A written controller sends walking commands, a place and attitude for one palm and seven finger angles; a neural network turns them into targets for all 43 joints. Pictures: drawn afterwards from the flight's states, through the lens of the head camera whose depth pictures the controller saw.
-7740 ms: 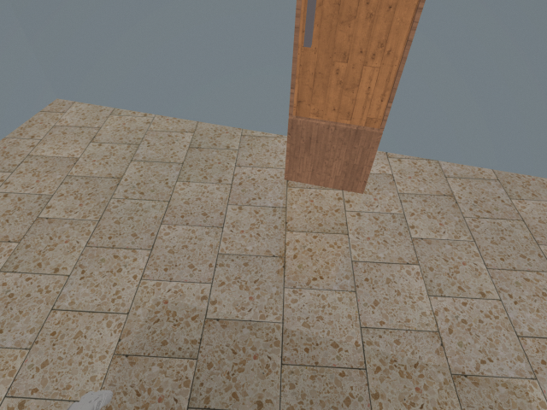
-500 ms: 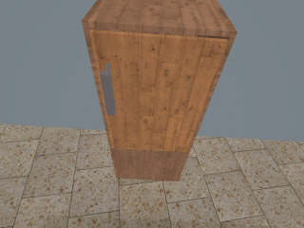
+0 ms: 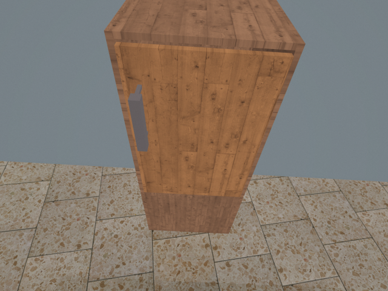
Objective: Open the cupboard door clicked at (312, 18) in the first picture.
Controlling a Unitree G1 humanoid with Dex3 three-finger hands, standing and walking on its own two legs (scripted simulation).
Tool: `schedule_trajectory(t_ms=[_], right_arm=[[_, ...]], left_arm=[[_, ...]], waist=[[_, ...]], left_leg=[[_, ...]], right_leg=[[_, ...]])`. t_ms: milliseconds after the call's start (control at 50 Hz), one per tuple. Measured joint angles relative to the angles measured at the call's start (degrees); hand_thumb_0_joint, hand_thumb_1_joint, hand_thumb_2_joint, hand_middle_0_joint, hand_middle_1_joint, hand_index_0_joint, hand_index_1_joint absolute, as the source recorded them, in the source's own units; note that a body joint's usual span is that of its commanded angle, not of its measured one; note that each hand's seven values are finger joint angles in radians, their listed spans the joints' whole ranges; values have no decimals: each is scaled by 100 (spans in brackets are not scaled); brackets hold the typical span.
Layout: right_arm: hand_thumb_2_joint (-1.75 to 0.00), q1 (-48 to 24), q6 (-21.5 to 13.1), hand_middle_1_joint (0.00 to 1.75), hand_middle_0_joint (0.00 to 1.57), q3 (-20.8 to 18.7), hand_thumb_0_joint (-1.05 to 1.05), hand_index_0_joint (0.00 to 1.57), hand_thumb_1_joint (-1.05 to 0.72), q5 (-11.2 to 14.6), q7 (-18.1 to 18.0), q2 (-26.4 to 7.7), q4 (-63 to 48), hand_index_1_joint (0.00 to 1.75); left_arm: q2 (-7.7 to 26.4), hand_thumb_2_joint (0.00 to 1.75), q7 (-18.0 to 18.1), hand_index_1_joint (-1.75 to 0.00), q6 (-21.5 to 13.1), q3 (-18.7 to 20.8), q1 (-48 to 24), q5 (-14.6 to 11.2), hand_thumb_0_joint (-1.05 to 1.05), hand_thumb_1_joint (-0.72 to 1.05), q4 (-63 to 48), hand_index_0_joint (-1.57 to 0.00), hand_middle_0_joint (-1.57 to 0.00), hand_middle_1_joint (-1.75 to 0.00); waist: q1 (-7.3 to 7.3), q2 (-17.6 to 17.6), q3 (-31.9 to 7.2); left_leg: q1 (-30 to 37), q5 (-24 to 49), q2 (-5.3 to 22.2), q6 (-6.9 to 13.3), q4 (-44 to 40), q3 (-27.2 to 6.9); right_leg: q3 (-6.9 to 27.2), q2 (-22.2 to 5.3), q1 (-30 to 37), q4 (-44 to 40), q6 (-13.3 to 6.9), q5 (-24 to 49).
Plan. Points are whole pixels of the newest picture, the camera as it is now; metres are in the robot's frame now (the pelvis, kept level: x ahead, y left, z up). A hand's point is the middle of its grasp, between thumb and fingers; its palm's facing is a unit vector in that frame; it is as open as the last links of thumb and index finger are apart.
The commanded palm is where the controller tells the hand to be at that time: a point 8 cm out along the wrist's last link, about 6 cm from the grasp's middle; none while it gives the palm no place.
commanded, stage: look again from close up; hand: left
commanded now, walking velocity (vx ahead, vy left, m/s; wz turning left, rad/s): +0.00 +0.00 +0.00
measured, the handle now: (141, 119) +0.50 +0.18 +0.07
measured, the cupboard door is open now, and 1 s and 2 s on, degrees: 0 0 0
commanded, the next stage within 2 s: raise the hand with hooked fingers in 0.40 s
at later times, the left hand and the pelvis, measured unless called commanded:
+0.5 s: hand out of the picture -0.02 +0.15 -0.18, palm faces +0.02 -0.99 -0.15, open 7.4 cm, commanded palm +0.09 +0.20 -0.07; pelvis +0.00 -0.01 +0.00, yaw +0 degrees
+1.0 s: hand (118, 290) +0.14 +0.16 -0.05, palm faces +0.18 -0.98 -0.04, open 9.0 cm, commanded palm +0.14 +0.22 -0.02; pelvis -0.01 -0.07 -0.06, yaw +3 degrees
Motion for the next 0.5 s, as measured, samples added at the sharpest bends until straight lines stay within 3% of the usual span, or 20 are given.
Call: schedule_trajectory(t_ms=[500], right_arm=[[-90,135,2,30,20,-10,1,20,-92,3,-19,137,118,30]], left_arm=[[-130,90,7,-30,-14,-4,62,-15,0,91,42,-20,-20,-30]], waist=[[-12,-10,45]], left_leg=[[11,-10,62,-83,-4,-30]], right_leg=[[-23,65,15,-10,-76,-26]])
